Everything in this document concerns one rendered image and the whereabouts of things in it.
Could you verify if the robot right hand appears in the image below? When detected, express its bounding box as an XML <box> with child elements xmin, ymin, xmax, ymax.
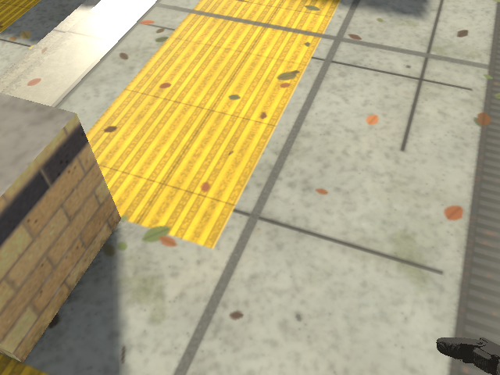
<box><xmin>436</xmin><ymin>337</ymin><xmax>500</xmax><ymax>375</ymax></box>

